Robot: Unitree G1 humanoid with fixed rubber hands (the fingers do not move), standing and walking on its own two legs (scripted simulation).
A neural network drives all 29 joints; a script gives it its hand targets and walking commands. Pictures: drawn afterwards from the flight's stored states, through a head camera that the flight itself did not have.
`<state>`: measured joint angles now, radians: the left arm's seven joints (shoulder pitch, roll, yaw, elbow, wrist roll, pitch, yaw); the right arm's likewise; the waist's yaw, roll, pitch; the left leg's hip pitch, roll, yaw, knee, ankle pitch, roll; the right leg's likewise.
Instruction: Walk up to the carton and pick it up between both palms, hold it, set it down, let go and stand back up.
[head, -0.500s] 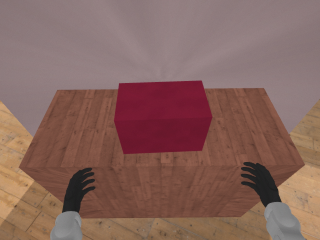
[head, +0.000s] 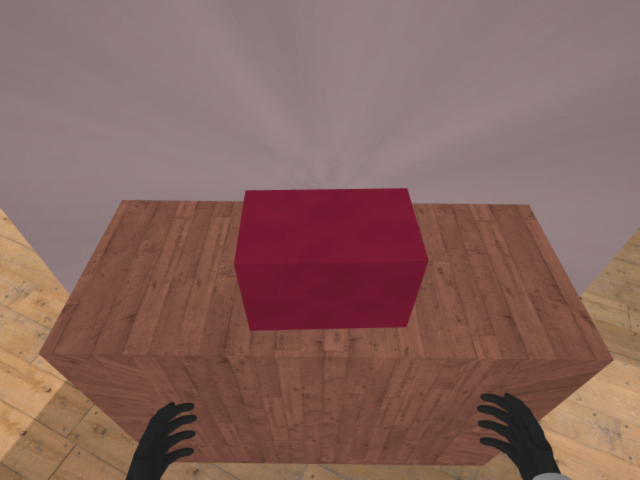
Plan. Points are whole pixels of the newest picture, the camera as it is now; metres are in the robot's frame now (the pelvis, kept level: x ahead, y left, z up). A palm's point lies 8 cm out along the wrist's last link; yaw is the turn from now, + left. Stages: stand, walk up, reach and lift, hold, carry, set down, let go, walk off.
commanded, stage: set down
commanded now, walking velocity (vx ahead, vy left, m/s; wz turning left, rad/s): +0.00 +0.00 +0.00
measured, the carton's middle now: (327, 260) +0.48 +0.02 -0.03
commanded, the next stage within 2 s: let go in 1.34 s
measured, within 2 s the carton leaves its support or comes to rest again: neither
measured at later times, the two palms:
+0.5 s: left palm out of the picture +0.13 +0.23 -0.08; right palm out of the picture +0.13 -0.22 -0.08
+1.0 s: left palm out of the picture +0.11 +0.23 -0.11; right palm out of the picture +0.10 -0.21 -0.11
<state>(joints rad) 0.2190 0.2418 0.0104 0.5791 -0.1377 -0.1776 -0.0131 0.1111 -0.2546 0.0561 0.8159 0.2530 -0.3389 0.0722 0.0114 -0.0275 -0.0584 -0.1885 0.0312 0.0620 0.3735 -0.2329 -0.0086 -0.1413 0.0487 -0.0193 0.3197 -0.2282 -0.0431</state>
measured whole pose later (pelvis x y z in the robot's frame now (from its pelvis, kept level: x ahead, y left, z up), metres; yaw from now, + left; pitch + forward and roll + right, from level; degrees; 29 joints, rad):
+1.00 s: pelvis -0.05 +0.00 -0.01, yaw -1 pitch +1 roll +0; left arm 0.09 0.21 0.00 0.49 -0.01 0.48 0.02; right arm 0.09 -0.10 -0.08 0.74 0.01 0.12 0.04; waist 0.02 -0.04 0.05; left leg -0.27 0.03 0.08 0.45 -0.20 0.01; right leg -0.25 0.04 -0.01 0.45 -0.22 -0.04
